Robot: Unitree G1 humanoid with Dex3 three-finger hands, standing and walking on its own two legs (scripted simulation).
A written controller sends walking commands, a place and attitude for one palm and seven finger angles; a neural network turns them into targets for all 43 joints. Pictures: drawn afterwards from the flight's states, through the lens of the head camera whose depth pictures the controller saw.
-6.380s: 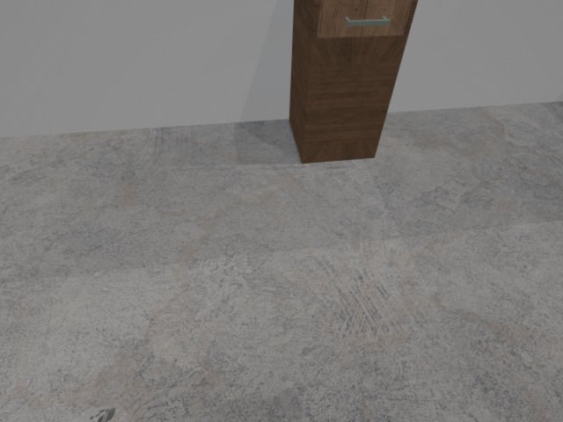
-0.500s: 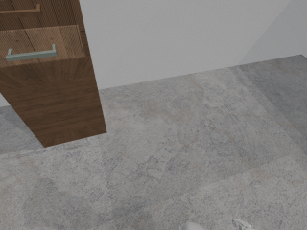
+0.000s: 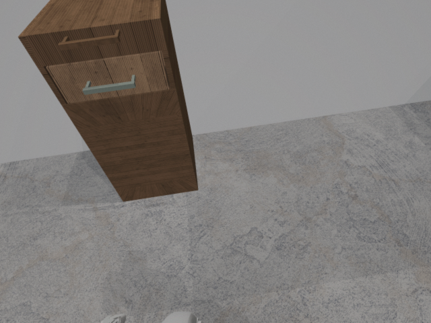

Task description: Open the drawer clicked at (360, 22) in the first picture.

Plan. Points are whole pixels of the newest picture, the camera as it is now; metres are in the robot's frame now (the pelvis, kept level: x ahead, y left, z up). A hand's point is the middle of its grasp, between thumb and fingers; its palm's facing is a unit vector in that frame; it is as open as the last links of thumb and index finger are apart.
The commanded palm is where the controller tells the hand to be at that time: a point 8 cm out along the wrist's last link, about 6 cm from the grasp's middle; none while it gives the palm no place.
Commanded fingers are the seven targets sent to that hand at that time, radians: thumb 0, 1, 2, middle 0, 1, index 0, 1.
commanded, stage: take the last steps up to it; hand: left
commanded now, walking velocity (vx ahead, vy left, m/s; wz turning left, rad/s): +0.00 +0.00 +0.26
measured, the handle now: (110, 84) +0.86 +0.39 -0.01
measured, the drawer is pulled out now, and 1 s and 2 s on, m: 0.00 0.00 0.00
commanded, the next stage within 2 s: come to a stop and stand still in 1.32 s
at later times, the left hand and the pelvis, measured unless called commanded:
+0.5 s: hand out of the picture -0.02 +0.27 -0.18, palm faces +0.17 -0.97 -0.18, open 7.4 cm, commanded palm none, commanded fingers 0.00 0.90 0.90 -0.20 -0.30 -0.20 -0.30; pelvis +0.02 +0.08 +0.01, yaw +7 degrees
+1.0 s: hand (130, 273) +0.27 +0.23 -0.17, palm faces +0.16 -0.97 -0.20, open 7.3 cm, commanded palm none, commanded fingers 0.00 0.90 0.90 -0.20 -0.30 -0.20 -0.30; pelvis +0.20 +0.04 -0.01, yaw +8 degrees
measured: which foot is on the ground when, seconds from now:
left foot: up 0.00-0.28, down 0.30-0.84, up 0.86-1.00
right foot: down 0.00-0.30, up 0.32-0.82, down 0.84-1.00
